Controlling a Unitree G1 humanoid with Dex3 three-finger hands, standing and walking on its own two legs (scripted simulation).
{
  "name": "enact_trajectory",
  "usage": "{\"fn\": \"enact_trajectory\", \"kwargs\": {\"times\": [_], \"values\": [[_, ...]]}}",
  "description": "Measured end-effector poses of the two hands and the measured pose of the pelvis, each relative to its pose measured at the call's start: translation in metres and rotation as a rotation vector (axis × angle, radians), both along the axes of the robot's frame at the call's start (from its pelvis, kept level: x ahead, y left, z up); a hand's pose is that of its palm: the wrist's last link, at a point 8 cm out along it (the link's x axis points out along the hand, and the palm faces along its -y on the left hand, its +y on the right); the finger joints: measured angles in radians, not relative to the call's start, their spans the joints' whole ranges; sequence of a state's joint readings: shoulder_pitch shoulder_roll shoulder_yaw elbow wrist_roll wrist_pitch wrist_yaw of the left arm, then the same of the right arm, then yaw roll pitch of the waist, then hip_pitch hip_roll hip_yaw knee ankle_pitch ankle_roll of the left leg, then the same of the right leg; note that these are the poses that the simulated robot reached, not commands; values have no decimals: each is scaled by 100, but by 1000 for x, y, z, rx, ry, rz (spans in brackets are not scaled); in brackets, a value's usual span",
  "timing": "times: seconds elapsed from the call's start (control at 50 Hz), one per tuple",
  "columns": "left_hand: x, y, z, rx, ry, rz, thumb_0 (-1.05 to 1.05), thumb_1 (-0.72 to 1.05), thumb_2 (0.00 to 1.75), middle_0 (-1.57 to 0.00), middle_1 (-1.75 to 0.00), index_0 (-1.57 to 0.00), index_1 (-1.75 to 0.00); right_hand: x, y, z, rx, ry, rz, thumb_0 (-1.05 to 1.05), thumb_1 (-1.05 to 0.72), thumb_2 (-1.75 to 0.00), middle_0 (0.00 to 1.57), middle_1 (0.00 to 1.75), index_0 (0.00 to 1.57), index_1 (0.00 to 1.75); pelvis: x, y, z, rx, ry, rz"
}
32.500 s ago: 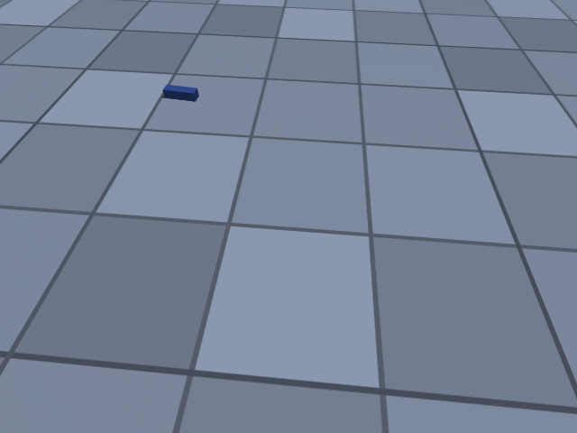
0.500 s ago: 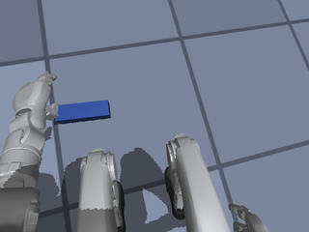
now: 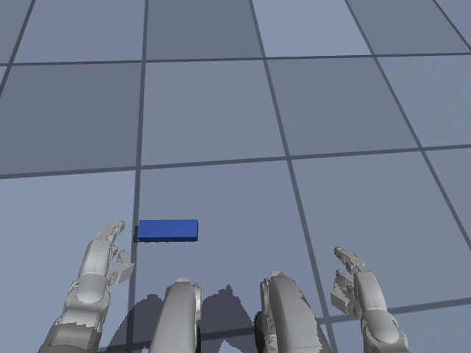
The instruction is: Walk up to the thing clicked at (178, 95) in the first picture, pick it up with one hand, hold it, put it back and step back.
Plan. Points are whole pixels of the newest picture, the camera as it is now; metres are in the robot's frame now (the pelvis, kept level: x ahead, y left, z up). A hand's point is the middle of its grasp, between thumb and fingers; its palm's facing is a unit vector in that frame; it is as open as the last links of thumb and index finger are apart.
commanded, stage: home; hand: left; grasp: from above
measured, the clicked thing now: (169, 230) +0.49 +0.19 -0.57
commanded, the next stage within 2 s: none
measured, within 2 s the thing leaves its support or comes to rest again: neither
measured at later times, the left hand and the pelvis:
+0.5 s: hand (89, 283) +0.22 +0.18 +0.07, palm faces +0.08 -0.97 -0.22, open 7.4 cm; pelvis +0.06 +0.00 +0.11, yaw +1 degrees
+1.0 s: hand (91, 289) +0.22 +0.18 +0.07, palm faces +0.07 -0.98 -0.21, open 7.4 cm; pelvis +0.06 +0.00 +0.12, yaw +1 degrees
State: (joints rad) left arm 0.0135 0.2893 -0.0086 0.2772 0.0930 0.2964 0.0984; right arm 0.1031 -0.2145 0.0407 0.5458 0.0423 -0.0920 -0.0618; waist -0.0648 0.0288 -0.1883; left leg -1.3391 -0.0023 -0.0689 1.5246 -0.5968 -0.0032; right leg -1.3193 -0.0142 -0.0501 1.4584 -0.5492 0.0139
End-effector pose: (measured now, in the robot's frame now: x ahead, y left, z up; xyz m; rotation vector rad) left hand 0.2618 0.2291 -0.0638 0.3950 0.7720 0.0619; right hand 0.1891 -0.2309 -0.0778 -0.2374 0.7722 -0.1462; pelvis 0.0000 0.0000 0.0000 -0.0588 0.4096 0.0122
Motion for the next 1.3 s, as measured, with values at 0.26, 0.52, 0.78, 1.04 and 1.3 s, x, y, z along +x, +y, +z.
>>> {"fn": "enact_trajectory", "kwargs": {"times": [0.26, 0.52, 0.78, 1.04, 1.3], "values": [[-32, 0, 101, -148, 42, 172, 1, 90, 90, -20, -30, -20, -30, -14, -5, 80, -26, -5, -97, 1, -90, -89, 20, 30, 21, 30, 40, 1, 81, 8, -128, 5], [-57, 2, 163, -163, 5, 178, 1, 90, 90, -20, -30, -20, -30, 23, -10, 134, -56, -179, -89, 1, -90, -89, 20, 30, 21, 30, 65, 1, 115, 15, -218, 13], [-63, 0, 157, -182, 22, 179, 1, 90, 90, -20, -30, -20, -30, 41, -4, 145, -58, -242, -19, 1, -90, -89, 20, 30, 21, 30, 61, -1, 115, 19, -243, 22], [-62, -1, 159, -170, 21, 169, 1, 90, 90, -20, -30, -20, -30, 19, -6, 132, -50, -182, -47, 1, -90, -89, 20, 30, 21, 30, 58, -2, 115, 21, -243, 15], [-63, -4, 158, -174, 17, 165, 1, 90, 90, -20, -30, -20, -30, 17, -12, 132, -57, -191, -60, 1, -90, -89, 20, 30, 21, 30, 57, -4, 114, 22, -244, 11]]}}
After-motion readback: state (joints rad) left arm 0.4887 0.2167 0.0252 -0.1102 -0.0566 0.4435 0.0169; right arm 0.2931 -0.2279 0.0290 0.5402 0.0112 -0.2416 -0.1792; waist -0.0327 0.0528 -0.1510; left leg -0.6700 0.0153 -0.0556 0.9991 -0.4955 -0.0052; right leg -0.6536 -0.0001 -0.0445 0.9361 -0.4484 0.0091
